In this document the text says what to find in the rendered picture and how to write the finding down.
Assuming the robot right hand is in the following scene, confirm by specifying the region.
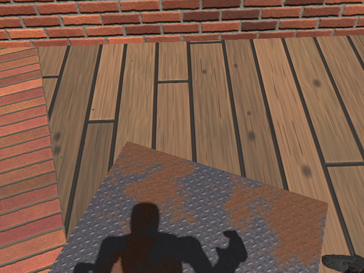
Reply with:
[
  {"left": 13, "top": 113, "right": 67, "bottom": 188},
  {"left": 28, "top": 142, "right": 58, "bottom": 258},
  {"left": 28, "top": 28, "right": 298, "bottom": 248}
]
[{"left": 322, "top": 254, "right": 364, "bottom": 273}]

